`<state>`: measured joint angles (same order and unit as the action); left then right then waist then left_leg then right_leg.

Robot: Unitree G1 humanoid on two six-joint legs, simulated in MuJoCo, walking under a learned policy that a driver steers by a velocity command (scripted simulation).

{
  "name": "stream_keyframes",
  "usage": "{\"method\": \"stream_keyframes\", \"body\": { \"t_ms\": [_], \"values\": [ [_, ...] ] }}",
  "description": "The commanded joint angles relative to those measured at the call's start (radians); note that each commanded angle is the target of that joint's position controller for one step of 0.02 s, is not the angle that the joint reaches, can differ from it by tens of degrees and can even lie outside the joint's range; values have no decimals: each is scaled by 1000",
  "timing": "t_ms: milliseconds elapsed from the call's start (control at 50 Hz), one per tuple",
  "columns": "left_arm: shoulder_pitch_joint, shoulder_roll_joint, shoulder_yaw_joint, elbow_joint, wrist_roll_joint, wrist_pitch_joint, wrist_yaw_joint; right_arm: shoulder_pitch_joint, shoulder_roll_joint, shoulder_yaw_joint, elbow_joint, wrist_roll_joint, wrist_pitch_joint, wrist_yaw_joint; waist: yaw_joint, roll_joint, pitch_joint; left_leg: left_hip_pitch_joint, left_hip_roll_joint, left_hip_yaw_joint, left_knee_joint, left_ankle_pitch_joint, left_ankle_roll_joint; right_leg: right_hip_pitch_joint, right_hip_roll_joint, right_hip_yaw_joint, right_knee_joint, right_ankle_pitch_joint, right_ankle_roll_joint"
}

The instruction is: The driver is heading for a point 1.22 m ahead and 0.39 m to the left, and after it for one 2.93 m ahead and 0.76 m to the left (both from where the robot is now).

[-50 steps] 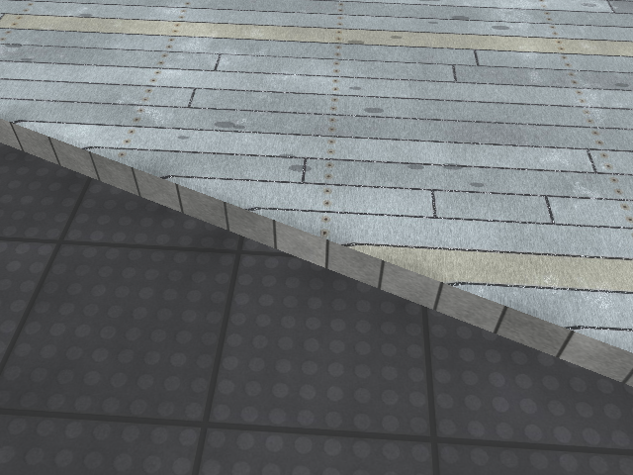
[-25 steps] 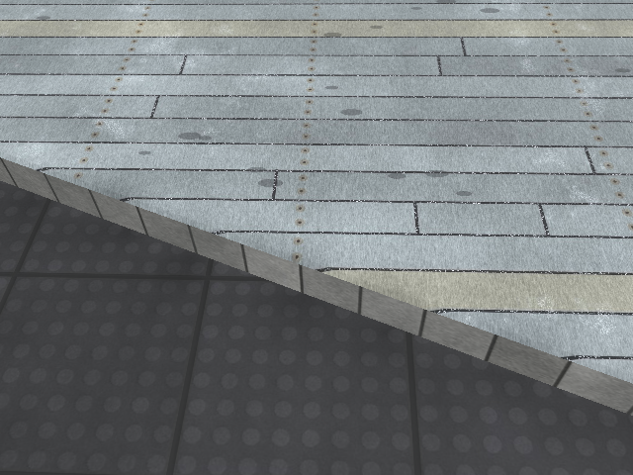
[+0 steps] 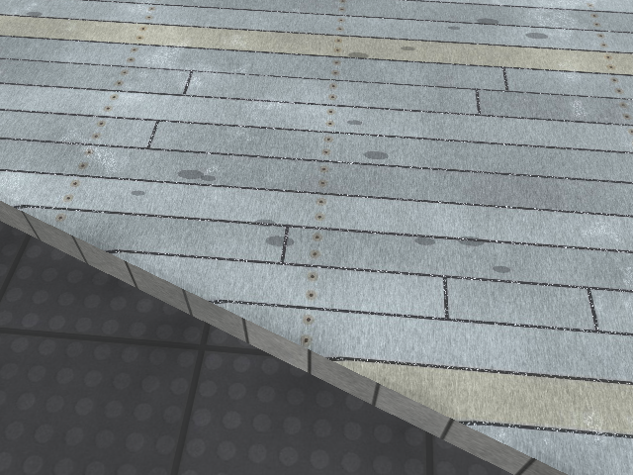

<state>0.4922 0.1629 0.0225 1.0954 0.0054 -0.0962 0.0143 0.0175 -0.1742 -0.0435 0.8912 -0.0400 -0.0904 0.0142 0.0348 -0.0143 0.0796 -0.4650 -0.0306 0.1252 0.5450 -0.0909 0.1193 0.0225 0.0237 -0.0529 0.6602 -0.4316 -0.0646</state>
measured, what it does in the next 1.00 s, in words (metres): walks ahead: right foot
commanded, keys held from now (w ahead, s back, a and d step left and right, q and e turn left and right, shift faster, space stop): w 0.58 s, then w+q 0.42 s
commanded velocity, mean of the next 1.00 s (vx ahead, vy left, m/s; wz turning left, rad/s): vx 0.50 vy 0.00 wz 0.13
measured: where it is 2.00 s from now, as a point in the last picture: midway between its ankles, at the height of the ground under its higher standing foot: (249, 178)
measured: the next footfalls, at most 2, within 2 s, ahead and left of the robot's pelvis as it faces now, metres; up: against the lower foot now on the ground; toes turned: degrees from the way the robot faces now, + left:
right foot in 0.50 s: +0.41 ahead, -0.11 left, +0.00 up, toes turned -5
left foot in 1.06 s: +0.77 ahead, +0.08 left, +0.12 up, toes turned +16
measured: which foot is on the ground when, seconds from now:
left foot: down 0.00-0.50, up 0.52-1.00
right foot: up 0.00-0.48, down 0.50-1.00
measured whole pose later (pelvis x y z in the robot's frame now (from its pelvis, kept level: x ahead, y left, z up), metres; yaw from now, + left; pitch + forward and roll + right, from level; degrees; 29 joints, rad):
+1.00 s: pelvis +0.54 -0.02 +0.01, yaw +9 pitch +5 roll +2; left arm 0.58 0.11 0.00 1.15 0.01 -0.09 0.04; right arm -0.05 -0.09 0.03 0.67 -0.02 0.00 0.01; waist 0.02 0.00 0.02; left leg -1.18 0.03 0.16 1.52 -0.43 0.15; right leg 0.14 -0.01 -0.25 0.13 -0.30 -0.03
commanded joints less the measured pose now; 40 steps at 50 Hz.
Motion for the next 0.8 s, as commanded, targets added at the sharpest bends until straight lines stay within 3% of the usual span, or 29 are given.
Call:
{"method": "stream_keyframes", "body": {
  "t_ms": [20,40,60,100,140,180,280,340,400,440,460,480,500,520,540,560,580,600,620,640,680,720,760,800],
  "values": [
    [62,128,28,-71,-16,-8,-4,390,-234,-76,74,16,17,-1,-121,94,-344,752,425,-751,-266,-176,243,-632,4,101,767,-4,-39],
    [-50,119,29,-104,-3,-12,-7,292,-170,-56,59,24,10,2,-103,53,-199,604,392,-594,-289,-152,204,-661,-43,109,716,81,-43],
    [-90,100,27,-109,1,-13,-7,257,-118,-42,65,20,0,4,-74,-3,-108,468,354,-496,-330,-38,168,-626,-76,101,648,121,-42],
    [-76,61,26,-104,32,14,-17,268,-70,-24,98,21,-13,-6,-18,20,-62,328,282,-359,-366,60,118,-532,-108,98,548,135,-30],
    [-77,45,27,-104,38,32,-28,314,-78,-19,121,27,-27,-10,-1,38,-50,300,255,-292,-382,171,111,-514,-106,76,491,147,-14],
    [-139,52,29,-127,38,41,-35,337,-112,-23,130,29,-32,-12,4,54,-33,296,241,-242,-405,186,113,-560,-119,53,425,198,5],
    [-373,59,22,-206,23,44,-41,406,-116,-14,143,31,-29,-11,-46,76,14,334,202,-167,-435,217,89,-615,-122,0,143,359,42],
    [-414,42,13,-215,19,45,-33,477,-110,-11,165,23,-26,-16,-71,104,-9,401,214,-143,-394,252,89,-573,-92,-37,72,364,34],
    [-461,59,18,-237,21,36,-25,502,-115,-11,175,11,-18,-25,-73,96,19,493,267,-174,-347,317,102,-609,-86,-29,39,299,1],
    [-392,67,27,-224,24,28,-13,458,-133,-15,159,8,-17,-31,-29,99,-8,513,264,-147,-231,582,84,-508,-45,-50,-13,209,-32],
    [-296,80,38,-191,24,20,-7,447,-142,-18,158,10,-16,-32,10,91,-54,507,244,-127,-108,708,70,-390,-7,-64,-63,202,-47],
    [-135,83,49,-133,29,9,-1,421,-151,-21,155,22,-12,-30,84,66,-118,456,197,-89,83,720,46,-205,29,-93,-175,286,-62],
    [21,144,73,-90,43,1,9,402,-131,-16,136,41,-13,-26,142,36,-203,267,149,-77,319,477,10,41,-82,38,-225,301,-90],
    [60,265,94,-92,62,-2,10,427,-10,8,92,49,-15,-20,85,-175,-238,-13,8,-23,675,-310,-34,189,-398,465,-327,394,-167],
    [31,281,106,-82,22,20,0,498,-51,-11,102,48,-4,-17,47,-166,-276,-132,-18,-159,823,-380,-26,164,-454,703,-427,239,-256],
    [-65,191,85,-97,12,27,-8,424,-71,-17,96,29,4,-15,11,-73,-127,-227,39,-151,908,-309,-28,59,-420,598,-446,63,-246],
    [-109,99,61,-99,14,26,-18,360,-64,-17,78,14,1,-6,9,-19,-46,-267,64,-143,934,-251,-28,-38,-365,493,-469,14,-216],
    [-126,60,47,-93,25,22,-19,355,-46,-18,79,15,4,-1,-23,-4,-25,-257,82,-147,942,-214,-26,-100,-319,395,-482,31,-169],
    [-118,36,37,-80,22,14,-11,360,-33,-18,77,8,15,8,-48,-4,-15,-239,93,-157,945,-178,-28,-157,-274,308,-490,97,-129],
    [-100,44,35,-63,21,5,-7,375,-14,-16,73,7,29,16,-68,-29,-15,-235,89,-165,956,-157,-30,-192,-276,262,-488,151,-112],
    [-22,63,34,-21,16,-9,-9,317,18,-7,38,9,50,12,-59,-28,-4,-381,64,-162,1127,-195,-31,-178,-285,209,-465,274,-105],
    [-3,62,26,-7,24,-17,-12,219,26,2,-17,11,61,6,-56,-27,24,-506,60,-163,1148,-189,-30,-201,-272,140,-477,264,-76],
    [13,54,17,-3,30,-22,-11,131,18,7,-74,2,68,2,-52,-34,38,-543,45,-147,1088,-153,-32,-236,-250,75,-494,316,-49],
    [90,65,15,19,35,-30,-6,76,48,18,-114,2,79,-19,-33,-81,21,-688,22,-111,1262,-215,-23,-144,-285,74,-481,428,-77]
  ]
}}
